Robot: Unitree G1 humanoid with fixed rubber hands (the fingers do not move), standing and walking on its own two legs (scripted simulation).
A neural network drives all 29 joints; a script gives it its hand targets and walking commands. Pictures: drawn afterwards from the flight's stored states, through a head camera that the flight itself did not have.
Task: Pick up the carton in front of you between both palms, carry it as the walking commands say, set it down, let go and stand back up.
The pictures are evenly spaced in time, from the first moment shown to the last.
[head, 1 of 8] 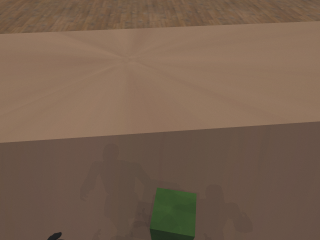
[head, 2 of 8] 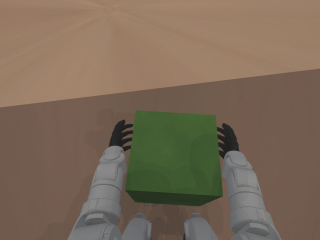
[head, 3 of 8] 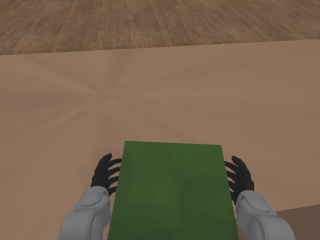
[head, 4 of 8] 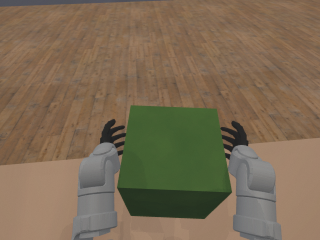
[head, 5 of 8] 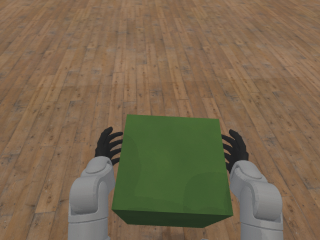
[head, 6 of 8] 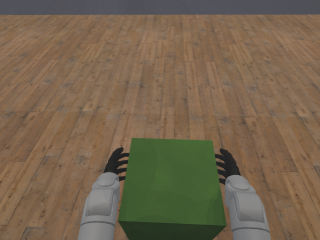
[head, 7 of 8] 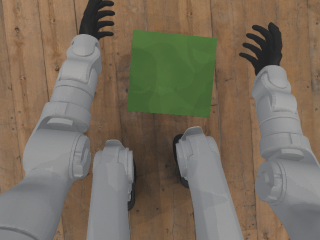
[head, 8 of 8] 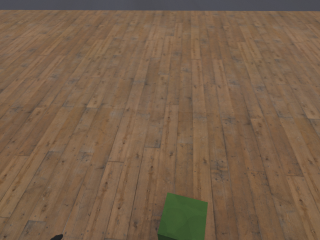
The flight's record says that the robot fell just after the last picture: no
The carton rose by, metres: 0.68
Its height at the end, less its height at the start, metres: -0.38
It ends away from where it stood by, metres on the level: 5.63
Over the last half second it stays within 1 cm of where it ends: yes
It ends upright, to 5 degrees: yes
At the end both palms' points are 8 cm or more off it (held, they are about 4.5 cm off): yes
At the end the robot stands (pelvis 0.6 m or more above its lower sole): yes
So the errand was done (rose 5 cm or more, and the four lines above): yes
